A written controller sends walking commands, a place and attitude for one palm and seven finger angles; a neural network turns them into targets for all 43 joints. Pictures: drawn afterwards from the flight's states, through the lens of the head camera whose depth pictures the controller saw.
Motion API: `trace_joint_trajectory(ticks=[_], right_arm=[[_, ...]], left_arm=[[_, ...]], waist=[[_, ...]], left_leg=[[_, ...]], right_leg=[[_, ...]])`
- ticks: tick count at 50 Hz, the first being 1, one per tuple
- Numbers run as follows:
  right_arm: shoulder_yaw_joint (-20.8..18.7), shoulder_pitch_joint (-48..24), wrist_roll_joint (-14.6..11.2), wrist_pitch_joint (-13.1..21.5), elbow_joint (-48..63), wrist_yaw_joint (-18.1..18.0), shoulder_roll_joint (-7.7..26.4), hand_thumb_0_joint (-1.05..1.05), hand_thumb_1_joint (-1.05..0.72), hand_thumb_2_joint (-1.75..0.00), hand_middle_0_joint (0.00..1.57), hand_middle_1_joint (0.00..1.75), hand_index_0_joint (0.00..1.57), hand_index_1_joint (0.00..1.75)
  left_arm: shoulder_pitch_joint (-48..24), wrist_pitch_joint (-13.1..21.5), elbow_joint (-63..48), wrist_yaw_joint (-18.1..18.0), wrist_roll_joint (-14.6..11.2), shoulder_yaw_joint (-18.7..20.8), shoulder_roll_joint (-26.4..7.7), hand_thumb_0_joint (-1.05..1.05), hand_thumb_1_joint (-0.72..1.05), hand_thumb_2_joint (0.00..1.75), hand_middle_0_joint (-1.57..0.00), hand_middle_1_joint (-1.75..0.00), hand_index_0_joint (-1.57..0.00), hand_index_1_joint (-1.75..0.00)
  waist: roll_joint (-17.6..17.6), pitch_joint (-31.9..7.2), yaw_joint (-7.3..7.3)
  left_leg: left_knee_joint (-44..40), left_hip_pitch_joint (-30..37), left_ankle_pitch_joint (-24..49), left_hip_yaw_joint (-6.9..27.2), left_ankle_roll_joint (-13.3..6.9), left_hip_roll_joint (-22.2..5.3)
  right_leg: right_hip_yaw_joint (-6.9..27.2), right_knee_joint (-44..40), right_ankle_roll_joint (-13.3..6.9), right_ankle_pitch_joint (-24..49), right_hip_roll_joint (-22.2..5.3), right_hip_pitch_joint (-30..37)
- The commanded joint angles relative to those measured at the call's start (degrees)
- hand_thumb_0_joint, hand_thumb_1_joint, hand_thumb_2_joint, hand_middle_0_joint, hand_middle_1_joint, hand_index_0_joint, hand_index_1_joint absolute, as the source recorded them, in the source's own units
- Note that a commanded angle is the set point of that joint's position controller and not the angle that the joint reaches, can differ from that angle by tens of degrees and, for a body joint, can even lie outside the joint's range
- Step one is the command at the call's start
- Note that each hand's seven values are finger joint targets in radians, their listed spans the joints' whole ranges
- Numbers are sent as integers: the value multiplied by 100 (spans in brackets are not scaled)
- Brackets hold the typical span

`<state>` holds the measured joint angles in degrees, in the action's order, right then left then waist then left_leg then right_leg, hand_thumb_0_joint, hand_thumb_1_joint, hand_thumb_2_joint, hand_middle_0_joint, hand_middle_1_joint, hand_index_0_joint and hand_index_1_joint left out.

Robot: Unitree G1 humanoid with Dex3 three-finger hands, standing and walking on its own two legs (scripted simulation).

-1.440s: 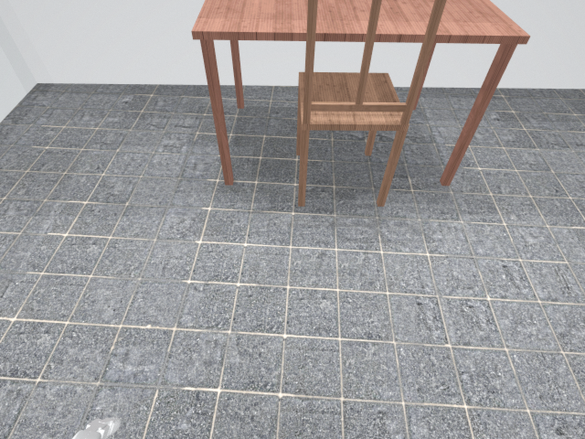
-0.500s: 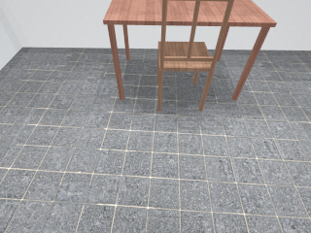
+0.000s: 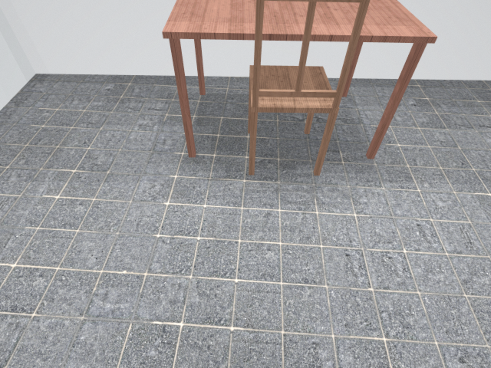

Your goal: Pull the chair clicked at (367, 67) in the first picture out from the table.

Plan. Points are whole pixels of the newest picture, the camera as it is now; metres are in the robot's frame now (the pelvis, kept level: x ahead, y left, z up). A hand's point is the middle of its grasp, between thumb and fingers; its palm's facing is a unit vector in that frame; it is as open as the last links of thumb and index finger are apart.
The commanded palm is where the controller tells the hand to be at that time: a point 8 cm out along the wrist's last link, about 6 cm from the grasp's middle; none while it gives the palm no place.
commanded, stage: look at it before walking up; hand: left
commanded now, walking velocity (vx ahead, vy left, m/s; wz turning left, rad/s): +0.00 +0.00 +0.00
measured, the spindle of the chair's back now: (304, 50) +1.28 -0.16 -0.05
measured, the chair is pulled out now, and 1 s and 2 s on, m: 0.00 0.00 0.00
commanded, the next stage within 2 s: walk to a spot facing it in 0.20 s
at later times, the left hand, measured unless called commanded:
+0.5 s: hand out of the picture +0.07 +0.23 -0.17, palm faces -0.06 -0.95 -0.31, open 7.3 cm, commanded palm none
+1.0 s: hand out of the picture +0.04 +0.15 -0.15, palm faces -0.22 -0.95 -0.22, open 7.3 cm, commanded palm none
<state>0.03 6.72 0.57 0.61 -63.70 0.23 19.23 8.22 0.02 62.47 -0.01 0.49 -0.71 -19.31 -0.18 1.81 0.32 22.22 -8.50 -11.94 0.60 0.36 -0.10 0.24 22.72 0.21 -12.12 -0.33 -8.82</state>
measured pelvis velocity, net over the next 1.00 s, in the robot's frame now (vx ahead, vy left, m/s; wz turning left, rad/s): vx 0.05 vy -0.04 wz -0.32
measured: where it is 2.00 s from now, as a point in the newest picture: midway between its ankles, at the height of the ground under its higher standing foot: (275, 327)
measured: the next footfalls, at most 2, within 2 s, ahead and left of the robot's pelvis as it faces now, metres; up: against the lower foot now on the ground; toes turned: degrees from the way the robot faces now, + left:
left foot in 1.24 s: +0.32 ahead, +0.03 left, +0.00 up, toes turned -21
right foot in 1.88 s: +0.43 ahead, -0.24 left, +0.00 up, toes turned -56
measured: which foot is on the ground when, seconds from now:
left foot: down 0.00-0.72, up 0.74-1.00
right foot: down 0.00-1.00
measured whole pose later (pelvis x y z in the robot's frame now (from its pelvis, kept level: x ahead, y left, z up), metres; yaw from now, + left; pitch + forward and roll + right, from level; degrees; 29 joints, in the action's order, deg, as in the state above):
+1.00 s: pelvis +0.05 -0.04 +0.00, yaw -18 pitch +1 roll +1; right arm -3.7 8.3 1.5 -0.2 -53.8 1.2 13.9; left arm 26.5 2.1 58.2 0.5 1.0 1.2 -9.1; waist 1.3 2.0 2.6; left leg 61.5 -35.1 -11.9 -1.2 4.1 -5.4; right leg 4.5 20.2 -4.2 -15.1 4.2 -6.2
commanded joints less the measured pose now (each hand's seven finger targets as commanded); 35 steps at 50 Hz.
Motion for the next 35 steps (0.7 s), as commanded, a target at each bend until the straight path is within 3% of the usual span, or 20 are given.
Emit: trace_joint_trajectory(ticks=[1, 9, 16, 17, 19, 23, 27, 28, 29, 30, 31, 33, 34, 35], right_arm=[[-203, -280, -15, 114, 355, -88, 1155, 0, -90, -90, 20, 30, 20, 30], [-201, -275, -16, 125, 358, -91, 1163, 0, -90, -90, 20, 30, 20, 30], [-209, -273, -12, 122, 359, -107, 1174, 0, -90, -90, 20, 30, 20, 30], [-214, -217, -5, 110, 361, -121, 1100, 0, -90, -90, 20, 30, 20, 30], [-139, 71, -1, 24, 353, -147, 580, 0, -90, -90, 20, 30, 20, 30], [-240, 268, 6, -105, 590, -198, 590, 0, -90, -90, 20, 30, 20, 30], [-377, 218, 21, -137, 881, -214, 685, 0, -90, -90, 20, 30, 20, 30], [-419, 168, 19, -141, 948, -215, 748, 0, -90, -90, 20, 30, 20, 30], [-445, 161, 26, -125, 991, -198, 810, 0, -90, -90, 20, 30, 20, 30], [-466, 150, 32, -98, 1034, -172, 831, 0, -90, -90, 20, 30, 20, 30], [-490, 29, 38, -75, 1116, -153, 838, 0, -90, -90, 20, 30, 20, 30], [-512, -236, 59, -70, 1243, -125, 828, 0, -90, -90, 20, 30, 20, 30], [-505, -339, 77, -93, 1250, -109, 763, 0, -90, -90, 20, 30, 20, 30], [-462, -309, 71, -129, 1257, -83, 523, 0, -90, -90, 20, 30, 20, 30]], left_arm=[[-207, 133, -370, -63, 14, 260, -1141, 0, 90, 90, -20, -30, -20, -30], [-217, 150, -387, -66, 11, 268, -1157, 0, 90, 90, -20, -30, -20, -30], [-232, 138, -393, -63, 12, 278, -1168, 0, 90, 90, -20, -30, -20, -30], [-221, 106, -416, -62, 13, 277, -1102, 0, 90, 90, -20, -30, -20, -30], [4, -26, -419, -89, 7, 215, -648, 0, 90, 90, -20, -30, -20, -30], [151, -182, -666, -67, 39, 299, -621, 0, 90, 90, -20, -30, -20, -30], [201, -252, -961, -2, 57, 375, -505, 0, 90, 90, -20, -30, -20, -30], [261, -264, -1012, 15, 53, 389, -433, 0, 90, 90, -20, -30, -20, -30], [392, -281, -1028, 49, 57, 396, -334, 0, 90, 90, -20, -30, -20, -30], [434, -294, -1082, 86, 73, 422, -243, 0, 90, 90, -20, -30, -20, -30], [471, -298, -1159, 122, 76, 461, -194, 0, 90, 90, -20, -30, -20, -30], [732, -272, -1175, 194, 92, 513, -173, 0, 90, 90, -20, -30, -20, -30], [1148, -227, -1053, 211, 110, 532, -79, 0, 90, 90, -20, -30, -20, -30], [1701, -143, -874, 188, 130, 569, -173, 0, 90, 90, -20, -30, -20, -30]], waist=[[-12, -240, -5], [32, -428, -12], [1, -347, -9], [-6, -367, -26], [-21, -343, -47], [-105, -222, -75], [338, -179, -69], [538, -198, -29], [897, -270, -3], [1159, -299, -2], [1259, -290, 54], [1029, -182, 277], [752, -112, 488], [-156, -119, 708]], left_leg=[[-401, 35, 648, 550, -188, -643], [-363, 156, 956, 526, -173, -666], [-379, 217, 975, 482, -160, -685], [-281, 279, 1023, 401, -146, -710], [-39, 256, 1091, 192, -60, -727], [241, 100, 720, 23, -52, -816], [91, -38, 241, 236, -263, -1196], [-3, -79, 193, 374, -383, -1398], [-269, -178, -166, 565, -593, -1740], [-568, -308, -616, 764, -831, -2036], [-681, -408, -997, 810, -952, -2189], [-392, -1069, -1852, 474, -768, -2104], [231, -1459, -2162, 151, -543, -1837], [1590, -2018, -2389, -412, -191, -1308]], right_leg=[[592, -475, -173, 463, -657, -29], [554, -416, -184, 848, -674, 128], [594, -435, -189, 932, -648, 77], [625, -366, -194, 1083, -638, 1], [675, -139, -141, 1392, -626, -142], [845, 270, -166, 1393, -497, -587], [687, 978, -91, 827, -148, -1100], [552, 1358, -52, 526, -22, -1197], [260, 1956, 3, -549, 131, -1201], [-13, 2625, 65, -1453, 147, -1210], [-1, 2830, 73, -1747, -13, -1220], [-29, 2371, 9, -1608, -179, -586], [-213, 1738, -16, -1299, -40, -10], [94, 648, -115, -1329, -106, 633]])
